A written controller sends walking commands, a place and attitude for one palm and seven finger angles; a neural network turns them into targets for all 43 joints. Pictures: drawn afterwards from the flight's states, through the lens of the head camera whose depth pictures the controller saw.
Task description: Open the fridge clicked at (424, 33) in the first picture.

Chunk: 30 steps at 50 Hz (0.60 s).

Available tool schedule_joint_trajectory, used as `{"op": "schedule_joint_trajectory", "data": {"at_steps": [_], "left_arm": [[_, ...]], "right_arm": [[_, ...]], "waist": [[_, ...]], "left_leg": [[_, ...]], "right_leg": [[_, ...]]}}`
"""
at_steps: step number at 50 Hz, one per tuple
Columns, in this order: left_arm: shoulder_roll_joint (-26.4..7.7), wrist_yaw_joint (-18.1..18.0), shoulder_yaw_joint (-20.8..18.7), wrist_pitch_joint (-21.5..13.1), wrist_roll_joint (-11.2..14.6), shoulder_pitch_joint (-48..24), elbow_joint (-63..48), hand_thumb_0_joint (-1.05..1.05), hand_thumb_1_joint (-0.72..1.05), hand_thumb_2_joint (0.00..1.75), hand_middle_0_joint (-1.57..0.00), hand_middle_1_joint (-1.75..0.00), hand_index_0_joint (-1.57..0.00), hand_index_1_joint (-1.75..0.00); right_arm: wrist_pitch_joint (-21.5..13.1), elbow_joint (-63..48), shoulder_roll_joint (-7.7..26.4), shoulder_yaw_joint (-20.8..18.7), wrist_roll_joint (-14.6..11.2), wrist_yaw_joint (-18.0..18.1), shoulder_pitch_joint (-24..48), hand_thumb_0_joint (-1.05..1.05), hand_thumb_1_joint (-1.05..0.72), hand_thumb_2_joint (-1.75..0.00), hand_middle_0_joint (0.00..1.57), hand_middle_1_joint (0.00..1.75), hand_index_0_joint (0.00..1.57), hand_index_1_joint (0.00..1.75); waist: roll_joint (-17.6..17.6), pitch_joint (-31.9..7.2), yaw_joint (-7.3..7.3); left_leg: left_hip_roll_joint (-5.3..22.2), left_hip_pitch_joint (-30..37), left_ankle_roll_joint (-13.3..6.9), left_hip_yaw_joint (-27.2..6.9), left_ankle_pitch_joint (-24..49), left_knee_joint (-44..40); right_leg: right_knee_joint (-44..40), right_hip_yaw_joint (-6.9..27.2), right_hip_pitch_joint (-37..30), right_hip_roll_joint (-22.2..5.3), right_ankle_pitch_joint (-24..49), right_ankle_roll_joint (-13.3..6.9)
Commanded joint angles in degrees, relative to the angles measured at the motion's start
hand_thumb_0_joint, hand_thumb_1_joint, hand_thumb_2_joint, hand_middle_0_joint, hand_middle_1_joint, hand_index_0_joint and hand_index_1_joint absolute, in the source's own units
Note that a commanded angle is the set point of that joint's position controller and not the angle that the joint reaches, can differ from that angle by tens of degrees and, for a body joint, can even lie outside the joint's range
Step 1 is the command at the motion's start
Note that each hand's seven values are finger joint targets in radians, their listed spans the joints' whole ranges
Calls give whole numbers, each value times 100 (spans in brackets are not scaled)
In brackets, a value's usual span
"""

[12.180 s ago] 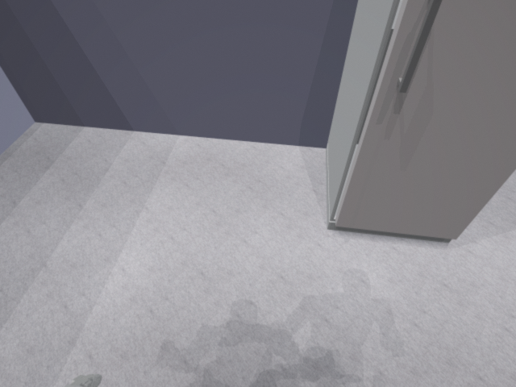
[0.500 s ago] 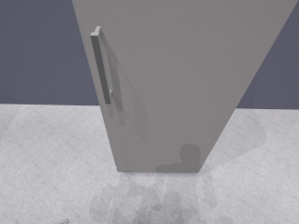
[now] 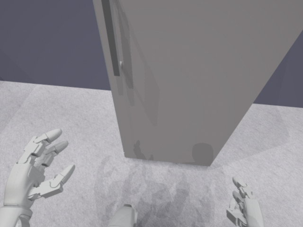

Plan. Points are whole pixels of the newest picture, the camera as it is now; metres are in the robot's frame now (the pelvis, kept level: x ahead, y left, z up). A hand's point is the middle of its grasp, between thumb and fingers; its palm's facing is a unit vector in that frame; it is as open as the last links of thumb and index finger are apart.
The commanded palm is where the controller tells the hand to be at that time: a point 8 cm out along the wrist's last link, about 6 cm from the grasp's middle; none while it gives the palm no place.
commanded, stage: raise the hand to about handle height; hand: left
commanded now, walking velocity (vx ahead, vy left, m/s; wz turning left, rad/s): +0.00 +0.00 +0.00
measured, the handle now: (114, 34) +0.54 +0.18 +0.22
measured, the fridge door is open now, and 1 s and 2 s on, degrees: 0 0 0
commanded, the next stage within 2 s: move the hooked fingers beside the handle in 1.52 s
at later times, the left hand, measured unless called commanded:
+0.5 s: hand (42, 131) +0.26 +0.26 +0.15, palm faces +0.10 -0.99 -0.07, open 12.5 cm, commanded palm +0.23 +0.32 +0.17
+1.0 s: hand (16, 90) +0.29 +0.29 +0.24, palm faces +0.13 -0.99 -0.06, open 13.9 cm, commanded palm +0.26 +0.33 +0.25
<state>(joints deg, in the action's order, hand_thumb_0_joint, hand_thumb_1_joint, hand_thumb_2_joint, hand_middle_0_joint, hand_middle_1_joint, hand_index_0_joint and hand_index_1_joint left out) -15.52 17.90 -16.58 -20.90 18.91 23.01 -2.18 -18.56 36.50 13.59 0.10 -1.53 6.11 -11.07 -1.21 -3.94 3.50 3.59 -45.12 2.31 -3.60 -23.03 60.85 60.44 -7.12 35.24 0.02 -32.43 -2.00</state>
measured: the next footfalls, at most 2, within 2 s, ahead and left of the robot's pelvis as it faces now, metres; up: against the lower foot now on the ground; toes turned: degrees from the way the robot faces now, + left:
none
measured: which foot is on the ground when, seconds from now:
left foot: down 0.00-1.00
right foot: down 0.00-1.00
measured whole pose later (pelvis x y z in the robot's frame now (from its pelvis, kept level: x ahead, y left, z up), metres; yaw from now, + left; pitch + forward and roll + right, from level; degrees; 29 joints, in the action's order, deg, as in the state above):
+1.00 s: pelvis +0.01 +0.01 +0.07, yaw -1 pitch -4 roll -1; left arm -25.0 18.6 -24.1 8.1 19.4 -3.5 4.0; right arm -14.5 39.1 14.3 4.3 -4.8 8.8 -10.4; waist -2.3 -0.4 3.6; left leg 2.3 -14.6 0.9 0.3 -10.6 29.4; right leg 28.7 -4.4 6.3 -0.5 -18.1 -0.3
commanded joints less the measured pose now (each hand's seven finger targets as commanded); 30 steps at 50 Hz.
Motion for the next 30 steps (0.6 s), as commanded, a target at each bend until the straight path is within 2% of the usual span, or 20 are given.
{"op": "schedule_joint_trajectory", "data": {"at_steps": [1,4,6,7,9,10,11,13,16,17,21,22,24,26,30], "left_arm": [[-1411,205,-816,253,232,-675,-867,0,20,60,-25,-75,-25,-75],[-1321,116,-904,616,348,-578,-975,0,13,57,-25,-80,-25,-80],[-1282,-23,-1011,678,376,-461,-974,0,8,55,-26,-82,-26,-82],[-1236,-73,-970,681,370,-442,-1002,0,6,54,-26,-84,-26,-84],[-1201,-129,-921,597,350,-550,-1107,0,1,52,-26,-87,-26,-87],[-1184,-139,-876,586,340,-572,-1079,0,-1,51,-27,-88,-27,-88],[-1273,-170,-935,560,323,-629,-1114,0,-3,50,-27,-90,-27,-90],[-1166,-181,-728,529,273,-787,-1301,0,-8,48,-27,-93,-27,-93],[-1423,-215,-917,608,233,-929,-1274,0,-15,45,-27,-98,-27,-98],[-1338,-207,-800,637,218,-1105,-1398,0,-17,44,-28,-99,-28,-99],[-1575,-243,-1013,832,197,-1397,-1450,0,-27,40,-28,-105,-28,-105],[-1514,-235,-911,895,182,-1514,-1530,0,-29,39,-29,-107,-29,-107],[-1510,-222,-897,1031,205,-1754,-1424,0,-34,37,-29,-110,-29,-110],[-1636,-180,-1002,1168,210,-1884,-1362,0,-38,35,-29,-112,-29,-112],[-1677,-79,-986,1528,231,-2343,-1156,0,-48,31,-30,-118,-30,-118]], "right_arm": [[-327,-727,785,-271,-100,213,210,0,-90,-90,20,30,20,30],[-311,-786,716,-226,-115,197,288,0,-90,-90,20,30,20,30],[-331,-776,714,-236,-91,172,313,0,-90,-90,20,30,20,30],[-336,-788,712,-229,-99,150,279,0,-90,-90,20,30,20,30],[-368,-755,747,-240,-90,110,222,0,-90,-90,20,30,20,30],[-380,-772,769,-236,-90,98,216,0,-90,-90,20,30,20,30],[-396,-750,801,-241,-91,99,213,0,-90,-90,20,30,20,30],[-432,-752,813,-232,-105,82,189,0,-90,-90,20,30,20,30],[-421,-686,875,-226,-107,114,154,0,-90,-90,20,30,20,30],[-419,-708,852,-221,-126,116,215,0,-90,-90,20,30,20,30],[-367,-642,872,-191,-130,156,239,0,-90,-90,20,30,20,30],[-359,-680,837,-171,-155,162,299,0,-90,-90,20,30,20,30],[-328,-650,836,-133,-167,173,328,0,-90,-90,20,30,20,30],[-304,-642,854,-120,-171,200,356,0,-90,-90,20,30,20,30],[-224,-666,835,-44,-213,238,484,0,-90,-90,20,30,20,30]], "waist": [[-81,-842,-229],[-109,-923,-100],[40,-923,-50],[137,-832,-75],[61,-838,-112],[94,-703,-131],[44,-698,-106],[-98,-721,-160],[-95,-697,-110],[-208,-726,-131],[-318,-799,-60],[-435,-770,-69],[-459,-590,-87],[-390,-645,-48],[-357,-497,-49]], "left_leg": [[-276,1397,-327,155,580,-1055],[-288,1734,-288,167,849,-1399],[-289,1863,-276,151,1048,-1563],[-284,1886,-270,159,1120,-1635],[-282,2095,-259,177,1233,-1790],[-287,2103,-260,188,1167,-1858],[-294,2143,-268,198,1190,-1891],[-291,2403,-278,227,1259,-2038],[-295,2536,-283,231,1304,-2200],[-294,2662,-283,241,1306,-2287],[-304,2944,-275,249,1556,-2466],[-308,3037,-275,271,1586,-2532],[-306,3112,-250,243,1536,-2670],[-309,3238,-269,267,1608,-2741],[-314,3405,-259,256,1548,-2991]], "right_leg": [[-2092,1135,-143,-73,657,284],[-2170,961,-484,-96,1082,294],[-2190,819,-670,-50,1415,297],[-2200,780,-694,-53,1587,307],[-2188,630,-738,8,1771,294],[-2227,590,-680,33,1691,292],[-2272,605,-779,43,1685,274],[-2293,500,-778,71,1793,256],[-2393,444,-971,107,1842,229],[-2430,424,-967,94,1853,229],[-2569,371,-1316,127,2137,195],[-2621,369,-1310,115,2195,199],[-2734,327,-1366,145,2161,193],[-2851,337,-1538,157,2246,185],[-3081,316,-1661,161,2232,197]]}}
